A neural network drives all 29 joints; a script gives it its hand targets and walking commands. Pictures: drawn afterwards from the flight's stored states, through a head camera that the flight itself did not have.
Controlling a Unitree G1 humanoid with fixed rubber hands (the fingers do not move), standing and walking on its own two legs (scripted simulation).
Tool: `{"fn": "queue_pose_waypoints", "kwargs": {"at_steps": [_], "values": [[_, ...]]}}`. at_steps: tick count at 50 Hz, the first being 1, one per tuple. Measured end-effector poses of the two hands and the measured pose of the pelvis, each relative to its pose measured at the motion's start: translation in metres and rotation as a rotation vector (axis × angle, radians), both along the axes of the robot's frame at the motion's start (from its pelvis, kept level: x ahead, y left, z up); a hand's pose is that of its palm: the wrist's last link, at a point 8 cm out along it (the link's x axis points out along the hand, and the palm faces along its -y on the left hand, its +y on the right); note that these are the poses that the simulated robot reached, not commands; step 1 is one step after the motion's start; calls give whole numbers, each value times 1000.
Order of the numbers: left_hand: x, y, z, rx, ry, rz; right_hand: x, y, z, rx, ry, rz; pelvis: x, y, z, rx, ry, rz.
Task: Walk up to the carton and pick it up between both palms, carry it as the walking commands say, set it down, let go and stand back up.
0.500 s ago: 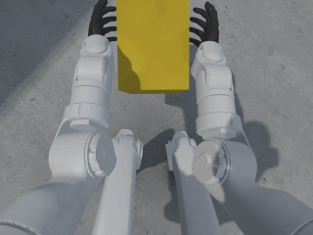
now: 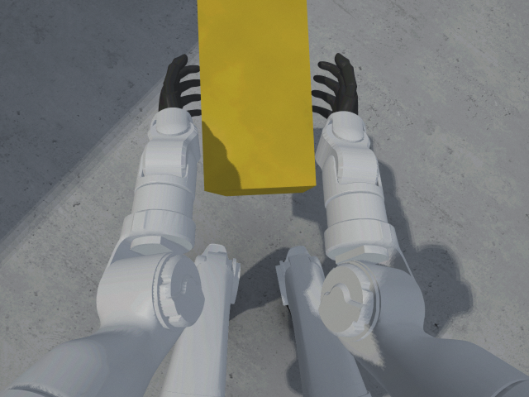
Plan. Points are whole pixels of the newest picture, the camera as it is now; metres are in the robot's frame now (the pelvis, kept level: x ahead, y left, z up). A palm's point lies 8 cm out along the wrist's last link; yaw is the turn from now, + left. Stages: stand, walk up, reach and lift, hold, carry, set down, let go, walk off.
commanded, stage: reach and lift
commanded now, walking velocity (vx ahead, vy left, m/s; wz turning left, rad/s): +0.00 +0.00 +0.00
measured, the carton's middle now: (258, 110) +0.52 +0.01 -0.13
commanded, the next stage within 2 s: none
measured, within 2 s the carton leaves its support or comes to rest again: neither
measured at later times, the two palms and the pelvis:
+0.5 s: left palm (163, 107) +0.45 +0.13 +0.01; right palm (362, 108) +0.45 -0.10 +0.03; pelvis +0.01 +0.00 +0.06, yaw +0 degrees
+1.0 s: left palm (148, 97) +0.43 +0.12 +0.08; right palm (394, 100) +0.43 -0.10 +0.10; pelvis +0.03 +0.00 +0.12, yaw +1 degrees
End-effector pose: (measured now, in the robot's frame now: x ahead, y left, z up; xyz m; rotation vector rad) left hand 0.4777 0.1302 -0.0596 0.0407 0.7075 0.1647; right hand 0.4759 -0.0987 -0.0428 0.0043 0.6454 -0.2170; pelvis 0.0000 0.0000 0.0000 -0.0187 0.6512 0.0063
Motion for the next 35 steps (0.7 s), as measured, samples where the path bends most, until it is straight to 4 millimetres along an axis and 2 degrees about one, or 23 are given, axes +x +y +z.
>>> {"fn": "queue_pose_waypoints", "kwargs": {"at_steps": [35], "values": [[-31, -3, 100, -3, -12, 19, -32, -1, 101, -1, -23, -6, 20, 1, 84, 7, -134, 3]]}}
